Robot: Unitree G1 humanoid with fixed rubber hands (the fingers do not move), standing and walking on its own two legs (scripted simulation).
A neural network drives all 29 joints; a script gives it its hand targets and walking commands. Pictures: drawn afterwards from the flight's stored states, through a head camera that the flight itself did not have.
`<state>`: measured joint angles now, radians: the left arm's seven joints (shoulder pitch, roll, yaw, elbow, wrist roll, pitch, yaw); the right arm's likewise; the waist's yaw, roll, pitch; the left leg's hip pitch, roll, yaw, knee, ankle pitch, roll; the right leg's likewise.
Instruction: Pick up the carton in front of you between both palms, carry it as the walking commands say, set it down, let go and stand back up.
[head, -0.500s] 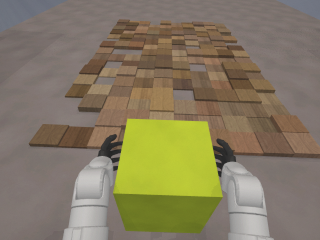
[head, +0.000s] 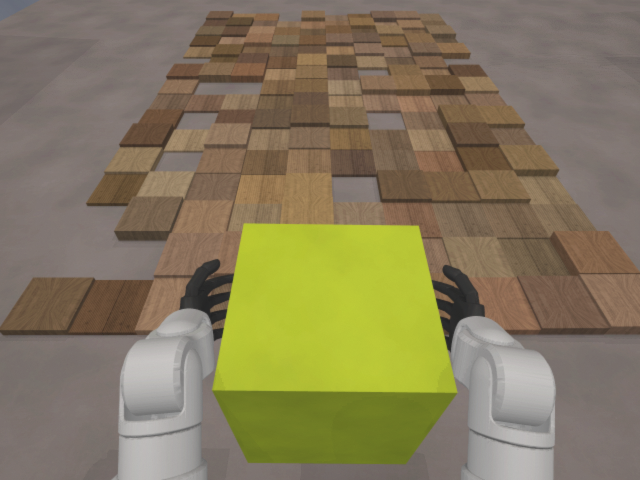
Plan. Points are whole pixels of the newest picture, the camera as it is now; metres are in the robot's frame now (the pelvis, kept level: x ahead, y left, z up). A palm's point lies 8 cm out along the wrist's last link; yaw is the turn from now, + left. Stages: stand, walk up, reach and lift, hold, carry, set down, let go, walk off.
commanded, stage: carry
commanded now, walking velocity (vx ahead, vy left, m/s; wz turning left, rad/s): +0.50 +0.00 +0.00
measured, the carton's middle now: (329, 350) +0.28 -0.01 +0.03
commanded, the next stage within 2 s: none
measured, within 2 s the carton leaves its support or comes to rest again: neither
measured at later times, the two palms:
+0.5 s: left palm (222, 116) +0.66 +0.16 +0.15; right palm (398, 116) +0.64 -0.14 +0.16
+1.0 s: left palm (252, 45) +1.02 +0.15 +0.15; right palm (375, 42) +1.04 -0.15 +0.15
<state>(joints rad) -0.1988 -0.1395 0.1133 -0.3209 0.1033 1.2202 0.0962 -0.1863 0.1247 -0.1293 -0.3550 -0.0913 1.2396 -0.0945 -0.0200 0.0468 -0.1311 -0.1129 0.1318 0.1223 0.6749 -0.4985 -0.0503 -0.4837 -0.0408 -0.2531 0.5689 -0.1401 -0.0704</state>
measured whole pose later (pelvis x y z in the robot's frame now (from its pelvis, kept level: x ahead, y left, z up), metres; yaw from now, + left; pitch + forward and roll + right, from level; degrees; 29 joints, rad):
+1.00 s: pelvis +0.63 -0.01 +0.01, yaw +0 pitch +7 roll +0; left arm -0.89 -0.03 0.29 0.10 0.09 1.31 0.14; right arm -0.91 -0.02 -0.34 0.09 -0.05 1.34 -0.14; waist 0.06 0.02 0.05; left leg -0.55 0.01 0.02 1.40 -0.49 0.05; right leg -0.41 0.00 -0.13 0.58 -0.30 -0.07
